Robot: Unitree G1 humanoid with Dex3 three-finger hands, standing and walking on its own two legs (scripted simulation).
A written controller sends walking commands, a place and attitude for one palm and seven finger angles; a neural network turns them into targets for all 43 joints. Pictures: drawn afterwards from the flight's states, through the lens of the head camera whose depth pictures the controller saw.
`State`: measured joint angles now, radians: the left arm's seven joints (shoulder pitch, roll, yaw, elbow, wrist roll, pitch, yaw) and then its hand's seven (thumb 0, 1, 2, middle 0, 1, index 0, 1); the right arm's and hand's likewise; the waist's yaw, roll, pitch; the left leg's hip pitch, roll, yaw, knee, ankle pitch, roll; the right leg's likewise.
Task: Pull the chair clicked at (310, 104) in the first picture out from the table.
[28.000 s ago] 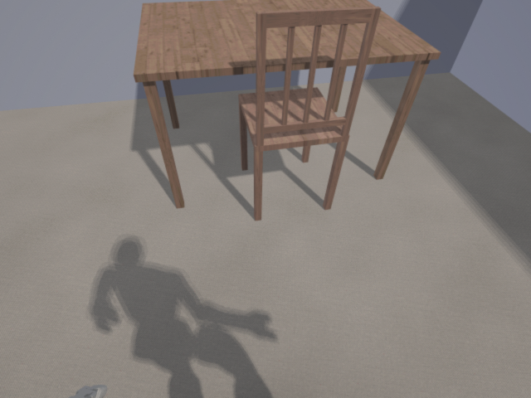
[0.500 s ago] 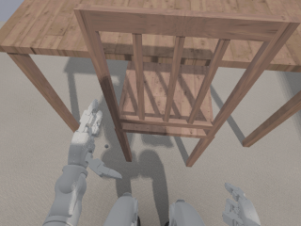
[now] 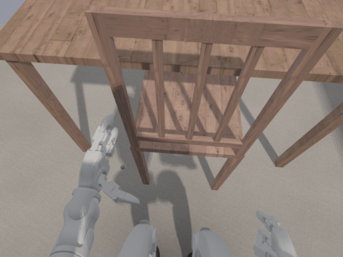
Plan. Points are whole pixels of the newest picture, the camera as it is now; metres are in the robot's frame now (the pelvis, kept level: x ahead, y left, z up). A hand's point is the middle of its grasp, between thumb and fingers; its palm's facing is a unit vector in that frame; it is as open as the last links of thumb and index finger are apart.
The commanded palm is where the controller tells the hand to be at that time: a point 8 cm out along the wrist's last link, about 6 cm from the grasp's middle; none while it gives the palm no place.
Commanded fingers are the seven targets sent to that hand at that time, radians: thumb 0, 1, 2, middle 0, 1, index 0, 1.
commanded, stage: aim the fingers beside a spindle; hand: left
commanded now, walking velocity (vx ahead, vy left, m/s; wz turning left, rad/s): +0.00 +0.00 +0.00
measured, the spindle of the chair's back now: (195, 103) +0.46 -0.04 +0.06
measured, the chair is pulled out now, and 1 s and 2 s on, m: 0.00 0.00 0.00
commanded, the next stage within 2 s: push the fingers through the gap in 1.94 s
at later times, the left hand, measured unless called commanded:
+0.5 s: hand (120, 166) +0.31 +0.13 +0.01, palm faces -0.06 -1.00 -0.03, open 16.9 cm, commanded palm +0.30 +0.19 +0.02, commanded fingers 0.00 -0.50 0.30 -0.06 -0.08 -0.06 -0.08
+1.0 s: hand (117, 159) +0.33 +0.13 +0.02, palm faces -0.04 -1.00 -0.06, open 16.9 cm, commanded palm +0.30 +0.18 +0.01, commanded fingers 0.00 -0.50 0.30 -0.06 -0.08 -0.06 -0.08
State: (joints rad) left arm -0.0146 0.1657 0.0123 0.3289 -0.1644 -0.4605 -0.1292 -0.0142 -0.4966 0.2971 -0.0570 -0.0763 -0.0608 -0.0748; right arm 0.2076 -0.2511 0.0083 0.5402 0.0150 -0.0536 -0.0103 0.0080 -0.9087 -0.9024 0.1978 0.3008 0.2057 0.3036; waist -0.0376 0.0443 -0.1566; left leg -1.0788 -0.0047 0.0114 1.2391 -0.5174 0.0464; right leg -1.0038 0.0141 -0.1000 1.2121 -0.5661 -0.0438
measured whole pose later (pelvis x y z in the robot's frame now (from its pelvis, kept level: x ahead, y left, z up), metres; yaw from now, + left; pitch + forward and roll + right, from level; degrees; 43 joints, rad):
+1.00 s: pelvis +0.00 +0.00 +0.00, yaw +0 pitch +21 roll -2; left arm -0.07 0.19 0.04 0.37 -0.15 -0.46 -0.08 -0.01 -0.49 0.30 -0.06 -0.08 -0.06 -0.07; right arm 0.21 -0.25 0.02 0.54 0.02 -0.01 0.01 0.01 -0.91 -0.90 0.20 0.30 0.21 0.30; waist -0.03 0.05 -0.17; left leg -1.08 -0.01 0.01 1.24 -0.52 0.04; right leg -1.01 0.01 -0.10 1.21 -0.57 -0.05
